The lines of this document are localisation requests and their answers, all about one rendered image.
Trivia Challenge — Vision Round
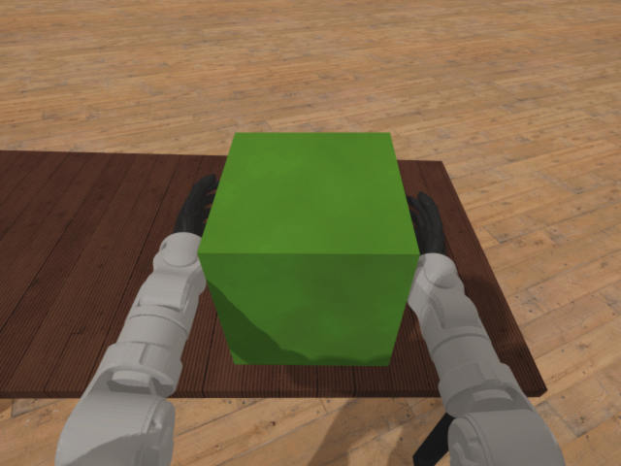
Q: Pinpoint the carton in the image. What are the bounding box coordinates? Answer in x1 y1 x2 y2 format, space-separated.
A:
197 132 420 366

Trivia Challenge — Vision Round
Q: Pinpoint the left robot upper arm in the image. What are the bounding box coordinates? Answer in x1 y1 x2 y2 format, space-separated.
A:
57 390 176 466

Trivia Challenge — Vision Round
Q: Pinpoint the robot left hand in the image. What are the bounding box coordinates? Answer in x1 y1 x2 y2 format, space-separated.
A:
173 174 219 237

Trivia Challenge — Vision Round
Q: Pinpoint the robot right hand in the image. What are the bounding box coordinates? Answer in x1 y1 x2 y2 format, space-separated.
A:
406 191 446 256

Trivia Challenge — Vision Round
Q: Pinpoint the right robot upper arm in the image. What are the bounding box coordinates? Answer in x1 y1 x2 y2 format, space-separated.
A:
447 409 564 466

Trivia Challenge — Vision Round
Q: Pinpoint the left robot forearm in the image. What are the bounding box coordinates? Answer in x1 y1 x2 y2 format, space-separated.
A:
54 232 207 466

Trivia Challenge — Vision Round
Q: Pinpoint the table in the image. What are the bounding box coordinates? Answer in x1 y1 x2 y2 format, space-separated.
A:
0 150 547 466

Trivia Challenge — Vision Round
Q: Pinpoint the right robot forearm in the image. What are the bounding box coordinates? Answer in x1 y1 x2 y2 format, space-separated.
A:
407 253 566 466

